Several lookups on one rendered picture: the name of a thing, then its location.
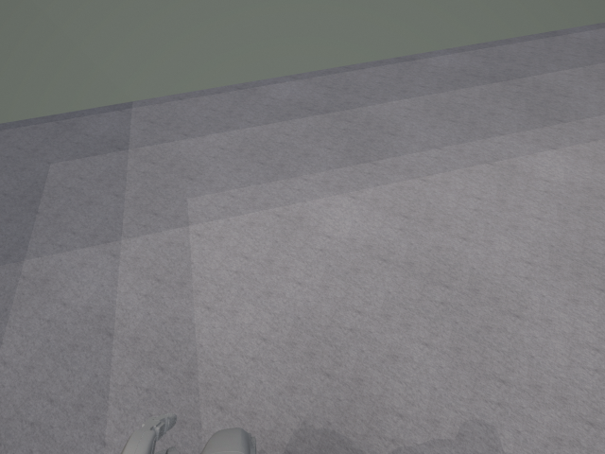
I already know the robot left hand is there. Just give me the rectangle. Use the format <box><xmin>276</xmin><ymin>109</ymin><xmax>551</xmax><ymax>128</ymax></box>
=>
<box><xmin>121</xmin><ymin>413</ymin><xmax>179</xmax><ymax>454</ymax></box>

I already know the left robot thigh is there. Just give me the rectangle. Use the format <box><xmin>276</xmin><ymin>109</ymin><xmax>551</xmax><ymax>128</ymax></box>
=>
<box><xmin>201</xmin><ymin>428</ymin><xmax>256</xmax><ymax>454</ymax></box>

